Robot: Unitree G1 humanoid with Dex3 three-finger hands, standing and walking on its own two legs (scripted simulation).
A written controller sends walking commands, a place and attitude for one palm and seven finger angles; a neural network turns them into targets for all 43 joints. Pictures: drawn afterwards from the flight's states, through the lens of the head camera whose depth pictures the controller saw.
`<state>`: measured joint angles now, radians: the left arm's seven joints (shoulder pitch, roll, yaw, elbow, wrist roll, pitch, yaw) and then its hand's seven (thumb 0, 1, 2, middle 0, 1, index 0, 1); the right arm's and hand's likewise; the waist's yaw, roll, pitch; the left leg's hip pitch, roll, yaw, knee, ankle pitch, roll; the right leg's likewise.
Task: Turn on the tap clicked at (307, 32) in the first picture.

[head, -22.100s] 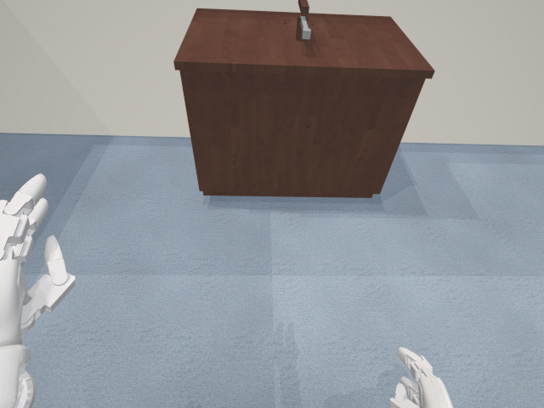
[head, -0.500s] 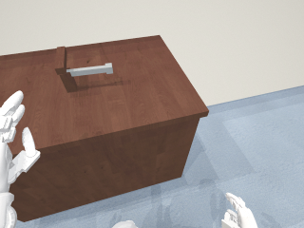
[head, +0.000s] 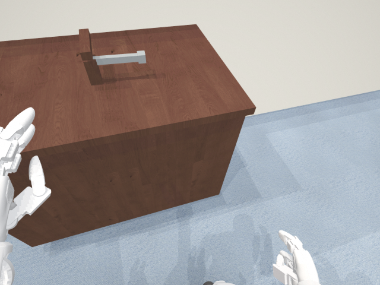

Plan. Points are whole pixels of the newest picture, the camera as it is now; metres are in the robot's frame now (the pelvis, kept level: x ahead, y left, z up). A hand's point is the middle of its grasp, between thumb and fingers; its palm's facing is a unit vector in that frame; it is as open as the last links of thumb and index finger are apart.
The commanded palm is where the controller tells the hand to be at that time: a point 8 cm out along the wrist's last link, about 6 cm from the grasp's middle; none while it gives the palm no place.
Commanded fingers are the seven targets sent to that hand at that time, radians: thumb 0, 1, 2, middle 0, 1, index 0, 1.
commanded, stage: stop stepping back and stand still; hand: left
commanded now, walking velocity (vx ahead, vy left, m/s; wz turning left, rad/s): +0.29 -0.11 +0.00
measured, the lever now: (141, 57) +0.74 +0.19 +0.07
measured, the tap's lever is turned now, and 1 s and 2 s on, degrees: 86 86 86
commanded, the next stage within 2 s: stand and check the lever's angle in 0.64 s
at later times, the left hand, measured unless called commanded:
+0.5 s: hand (19, 237) +0.15 +0.22 +0.18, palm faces +0.35 -0.87 -0.35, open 7.4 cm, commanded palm +0.10 +0.27 +0.19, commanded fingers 0.00 0.90 0.90 -0.20 -0.30 -0.20 -0.30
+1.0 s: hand (34, 217) +0.18 +0.22 +0.17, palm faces +0.35 -0.85 -0.38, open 7.4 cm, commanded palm +0.13 +0.26 +0.19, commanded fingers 0.00 0.90 0.90 -0.20 -0.30 -0.20 -0.30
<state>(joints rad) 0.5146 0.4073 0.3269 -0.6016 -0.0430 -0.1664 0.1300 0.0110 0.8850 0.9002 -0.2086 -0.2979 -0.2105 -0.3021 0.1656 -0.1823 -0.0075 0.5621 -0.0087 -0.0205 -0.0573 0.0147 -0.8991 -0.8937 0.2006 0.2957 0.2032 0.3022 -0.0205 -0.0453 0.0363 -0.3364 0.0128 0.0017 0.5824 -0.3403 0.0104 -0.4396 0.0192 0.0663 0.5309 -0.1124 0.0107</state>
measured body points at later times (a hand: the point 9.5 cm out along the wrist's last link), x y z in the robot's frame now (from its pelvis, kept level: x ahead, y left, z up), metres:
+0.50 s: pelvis -0.07 -0.01 +0.00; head -0.10 +0.00 +0.45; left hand +0.13 +0.27 +0.20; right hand +0.06 -0.27 -0.07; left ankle -0.03 +0.11 -0.73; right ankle -0.05 -0.09 -0.72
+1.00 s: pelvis -0.05 -0.01 +0.01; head -0.04 -0.02 +0.46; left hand +0.16 +0.26 +0.19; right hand +0.11 -0.26 -0.07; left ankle -0.02 +0.11 -0.73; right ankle -0.05 -0.10 -0.73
